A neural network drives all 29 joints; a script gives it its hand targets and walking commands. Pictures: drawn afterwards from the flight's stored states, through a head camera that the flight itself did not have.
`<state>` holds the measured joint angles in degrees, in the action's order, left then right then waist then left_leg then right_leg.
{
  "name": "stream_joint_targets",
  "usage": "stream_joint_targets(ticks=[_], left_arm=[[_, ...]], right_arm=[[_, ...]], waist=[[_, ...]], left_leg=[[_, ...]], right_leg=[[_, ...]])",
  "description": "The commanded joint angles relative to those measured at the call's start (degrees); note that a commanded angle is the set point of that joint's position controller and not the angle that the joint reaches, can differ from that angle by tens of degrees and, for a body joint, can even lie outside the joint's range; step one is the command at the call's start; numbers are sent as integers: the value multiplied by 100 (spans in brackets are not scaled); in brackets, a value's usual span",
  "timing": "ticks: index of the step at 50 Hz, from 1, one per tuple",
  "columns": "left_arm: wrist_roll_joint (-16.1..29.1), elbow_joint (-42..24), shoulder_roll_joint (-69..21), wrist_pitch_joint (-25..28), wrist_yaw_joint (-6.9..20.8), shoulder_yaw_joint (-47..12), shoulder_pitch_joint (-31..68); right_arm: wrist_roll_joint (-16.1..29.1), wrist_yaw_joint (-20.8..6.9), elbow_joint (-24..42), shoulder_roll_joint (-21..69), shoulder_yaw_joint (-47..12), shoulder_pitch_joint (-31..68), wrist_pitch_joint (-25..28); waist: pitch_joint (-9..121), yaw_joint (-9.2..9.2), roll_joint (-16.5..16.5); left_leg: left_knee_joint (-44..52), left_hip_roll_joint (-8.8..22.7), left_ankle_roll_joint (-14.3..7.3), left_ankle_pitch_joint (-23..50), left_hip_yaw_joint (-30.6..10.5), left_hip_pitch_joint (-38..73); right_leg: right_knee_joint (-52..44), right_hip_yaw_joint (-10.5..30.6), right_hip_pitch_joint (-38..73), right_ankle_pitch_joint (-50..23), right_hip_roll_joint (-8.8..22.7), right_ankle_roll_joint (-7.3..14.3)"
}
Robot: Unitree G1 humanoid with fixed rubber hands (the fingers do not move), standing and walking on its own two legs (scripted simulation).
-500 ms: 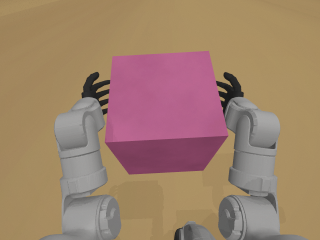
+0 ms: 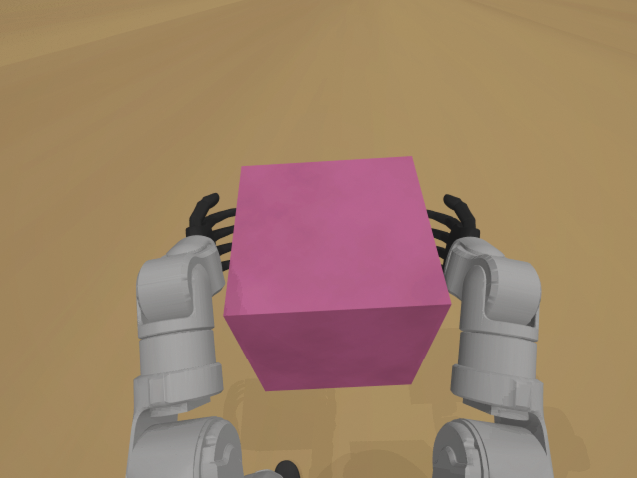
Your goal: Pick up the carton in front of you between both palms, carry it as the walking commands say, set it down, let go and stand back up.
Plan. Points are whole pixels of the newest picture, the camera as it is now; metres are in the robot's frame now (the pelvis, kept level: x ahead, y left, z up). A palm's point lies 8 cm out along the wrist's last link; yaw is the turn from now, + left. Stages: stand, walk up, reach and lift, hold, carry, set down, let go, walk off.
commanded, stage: carry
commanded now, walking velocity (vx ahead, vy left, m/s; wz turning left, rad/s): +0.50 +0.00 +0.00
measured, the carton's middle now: (332, 283) +0.35 -0.01 +0.04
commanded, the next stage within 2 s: none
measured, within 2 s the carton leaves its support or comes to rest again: neither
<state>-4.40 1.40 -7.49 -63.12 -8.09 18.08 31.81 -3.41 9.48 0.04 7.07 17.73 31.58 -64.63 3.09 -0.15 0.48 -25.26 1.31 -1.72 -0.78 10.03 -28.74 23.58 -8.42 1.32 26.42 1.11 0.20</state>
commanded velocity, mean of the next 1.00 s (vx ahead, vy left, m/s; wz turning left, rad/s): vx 0.50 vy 0.00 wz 0.00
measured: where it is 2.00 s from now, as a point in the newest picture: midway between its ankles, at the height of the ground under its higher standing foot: (321, 198)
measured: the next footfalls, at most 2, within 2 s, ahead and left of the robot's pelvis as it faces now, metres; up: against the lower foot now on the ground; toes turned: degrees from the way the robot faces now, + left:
right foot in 0.50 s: +0.54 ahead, -0.12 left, +0.00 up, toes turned -11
left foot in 1.08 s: +0.91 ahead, +0.09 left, +0.00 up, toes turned +12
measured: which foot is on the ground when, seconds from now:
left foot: down 0.00-0.54, up 0.56-1.00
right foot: down 0.00-0.04, up 0.06-0.48, down 0.50-1.00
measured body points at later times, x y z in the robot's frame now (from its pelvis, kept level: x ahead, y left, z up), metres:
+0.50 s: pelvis +0.35 -0.03 +0.00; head +0.31 -0.03 +0.45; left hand +0.60 +0.13 +0.11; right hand +0.60 -0.18 +0.11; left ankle +0.15 +0.08 -0.72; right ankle +0.50 -0.12 -0.72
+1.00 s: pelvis +0.66 -0.03 +0.01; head +0.62 -0.04 +0.46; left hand +0.90 +0.12 +0.11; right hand +0.90 -0.18 +0.11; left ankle +0.83 +0.10 -0.69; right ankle +0.50 -0.12 -0.72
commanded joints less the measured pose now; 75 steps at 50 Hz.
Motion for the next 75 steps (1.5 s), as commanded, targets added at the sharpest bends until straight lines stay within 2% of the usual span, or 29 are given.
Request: stream_joint_targets(ticks=[1,2,3,5,6,8,13,21,24,25,26,27,28,29,31,33,35,42,50,53,54,55,56,57,59,61,64,69,75], left_arm=[[1158,-500,-4769,12,241,-3759,2896],[1244,-675,-4923,-34,263,-3892,2597],[1311,-853,-4929,-37,285,-4001,2573],[1407,-1180,-5330,14,357,-4305,2218],[1434,-1332,-5465,54,412,-4454,1977],[1489,-1749,-5629,157,495,-4790,1547],[1498,-2551,-5453,108,506,-5054,96],[1588,-3263,-4409,-567,521,-5008,-875],[1609,-3293,-4055,-756,509,-4842,-931],[1592,-3259,-3932,-800,488,-4746,-970],[1551,-3238,-3808,-843,467,-4645,-1000],[1550,-3164,-3790,-846,460,-4632,-910],[1628,-3155,-3978,-840,484,-4681,-1023],[1697,-3284,-4177,-808,532,-4751,-885],[1746,-3292,-4591,-725,637,-4895,-777],[1774,-3227,-4732,-646,729,-4966,-726],[1777,-3156,-4674,-585,807,-4985,-877],[1678,-3197,-4041,-565,680,-4835,-1007],[1599,-3286,-3845,-716,515,-4761,-1086],[1655,-3365,-3901,-707,524,-4905,-1036],[1658,-3394,-3886,-696,531,-4925,-1015],[1717,-3487,-4002,-693,558,-4995,-1005],[1744,-3440,-4101,-662,613,-5071,-1034],[1755,-3379,-4365,-576,664,-5162,-937],[1713,-3240,-4902,-406,787,-5281,-963],[1613,-3023,-5205,-231,852,-5287,-1034],[1388,-2839,-5199,-66,823,-5238,-1429],[1323,-3102,-4807,-27,691,-5251,-1517],[1550,-3635,-4029,-295,537,-5187,-1368]], right_arm=[[1133,-384,227,4951,-3712,2826,151],[1132,-368,407,4858,-3820,2794,181],[1198,-389,442,5026,-3917,2446,170],[1342,-520,1042,5308,-4201,2186,217],[1379,-592,1316,5413,-4358,2046,262],[1483,-711,1872,5507,-4625,1725,349],[1546,-856,2481,5290,-4758,133,218],[1419,-788,3101,4188,-4707,-1000,-403],[1453,-734,3293,3885,-4708,-840,-602],[1468,-703,3321,3776,-4716,-819,-653],[1500,-666,3332,3639,-4704,-730,-697],[1590,-645,3443,3685,-4783,-667,-739],[1666,-662,3539,3713,-4860,-524,-739],[1729,-697,3500,3985,-4968,-486,-714],[1721,-787,3314,4444,-5043,-574,-620],[1594,-830,3174,4679,-5066,-727,-511],[1457,-817,3076,4699,-5063,-899,-418],[1435,-638,3132,4224,-4996,-829,-427],[1516,-589,3278,3959,-4922,-883,-604],[1491,-612,3171,3996,-4826,-1064,-560],[1466,-633,3119,4025,-4778,-1173,-536],[1453,-665,3086,4033,-4758,-1119,-490],[1474,-706,2962,4292,-4817,-1241,-433],[1541,-774,3029,4472,-4856,-1224,-371],[1540,-925,3075,4935,-4995,-1081,-185],[1587,-1029,3046,5128,-5122,-970,-27],[1599,-1131,2945,5016,-5159,-1239,108],[1566,-1110,3077,4570,-5128,-1424,139],[1501,-801,3433,3857,-4940,-1453,-96]], waist=[[2732,-266,-81],[3259,-149,1485],[3045,-142,1520],[2690,-138,444],[2508,-102,227],[2485,-83,412],[2099,-93,764],[705,-124,846],[796,1,855],[1059,63,586],[1381,190,-18],[1865,182,-1683],[1664,119,-1617],[1685,94,-1114],[1521,13,-159],[1475,18,-532],[1329,20,-691],[679,51,-621],[212,76,-818],[998,-78,-765],[1544,-178,-404],[2312,-170,1027],[2271,-109,1755],[2125,-143,1206],[1878,-88,174],[1685,-33,349],[1391,-51,631],[812,-59,685],[211,-78,755]], left_leg=[[118,710,-251,-231,-928,3816],[319,2213,-1260,-398,-3699,5241],[755,2186,-1399,-107,-4065,5233],[585,1975,-1139,1172,-2883,4801],[706,1886,-953,1366,-2467,4424],[980,1717,-697,1242,-1868,4102],[1262,1347,-608,1417,-1001,4040],[1461,1199,-319,1706,-347,3598],[352,1083,-78,2574,111,3036],[-606,866,42,2353,267,2502],[-1953,654,184,1079,152,1350],[-3900,-71,423,-958,-73,-391],[-4900,-143,301,-2478,-785,-931],[-5293,237,117,-2353,-1070,-981],[-4607,712,51,-1653,-1166,-629],[-4038,732,121,-1195,-934,-323],[-3454,721,217,-936,-747,-388],[-1538,660,363,19,-324,-1207],[-359,346,41,111,120,-705],[45,-288,-82,-446,707,1460],[51,110,-124,-793,170,2933],[345,1916,-958,-1758,-2668,4663],[1263,2451,-1285,-962,-4225,4757],[1102,2272,-1186,-179,-3432,4487],[1043,1974,-756,236,-2292,3483],[1460,1690,-441,-665,-1571,2739],[1831,1549,-497,-1238,-1132,2563],[2038,1348,-523,-586,-702,2898],[1909,1294,-431,569,-222,3272]], right_leg=[[2746,-122,-1042,-3655,653,18],[4178,234,-2993,-1098,-63,-98],[4917,661,-3823,125,-303,-56],[4821,956,-4170,-256,253,34],[4350,936,-4075,-490,436,2],[3508,764,-3719,-689,443,-68],[2217,260,-3931,-1461,400,-199],[513,-301,-3463,-2655,223,19],[281,-724,-1908,-2278,-123,129],[227,-830,-897,-1817,-261,131],[-28,453,223,-827,628,301],[-769,3280,1454,-47,2181,1137],[-1289,3898,1123,-1159,2351,1287],[-1091,3164,787,-1843,2250,1211],[-1165,2053,-216,-1794,1909,798],[-1443,1369,-737,-1106,1642,543],[-1707,1031,-921,-745,1545,550],[-1952,500,-205,-1558,1370,694],[-1410,12,528,-3841,1337,573],[578,-543,259,-5657,1081,271],[1806,-515,-703,-4661,913,93],[3849,-375,-2709,-2984,376,-173],[5081,174,-3787,-78,-346,-197],[5647,790,-3990,-142,86,-17],[5103,925,-3820,-683,607,122],[4328,762,-3407,-1170,688,68],[3452,484,-3593,-1569,681,-88],[2011,137,-4152,-2381,659,-269],[823,-192,-3833,-2716,460,-27]])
